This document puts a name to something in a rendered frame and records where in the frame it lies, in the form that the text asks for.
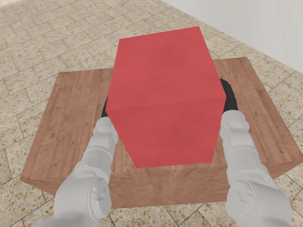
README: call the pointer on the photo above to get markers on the robot left hand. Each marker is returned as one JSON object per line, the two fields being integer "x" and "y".
{"x": 104, "y": 114}

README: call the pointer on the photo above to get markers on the pedestal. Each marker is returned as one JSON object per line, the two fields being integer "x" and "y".
{"x": 76, "y": 103}

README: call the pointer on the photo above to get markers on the left robot forearm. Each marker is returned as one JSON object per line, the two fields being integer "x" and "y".
{"x": 99, "y": 154}

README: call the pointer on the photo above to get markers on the left robot upper arm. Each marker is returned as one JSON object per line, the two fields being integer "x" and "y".
{"x": 80, "y": 202}

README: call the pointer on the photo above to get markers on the right robot forearm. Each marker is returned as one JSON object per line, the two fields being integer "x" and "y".
{"x": 240, "y": 152}

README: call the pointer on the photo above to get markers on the robot right hand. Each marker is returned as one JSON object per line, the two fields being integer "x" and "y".
{"x": 230, "y": 101}

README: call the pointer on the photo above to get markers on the right robot upper arm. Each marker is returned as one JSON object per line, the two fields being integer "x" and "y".
{"x": 253, "y": 204}

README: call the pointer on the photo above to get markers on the carton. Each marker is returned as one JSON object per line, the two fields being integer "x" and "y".
{"x": 166, "y": 99}

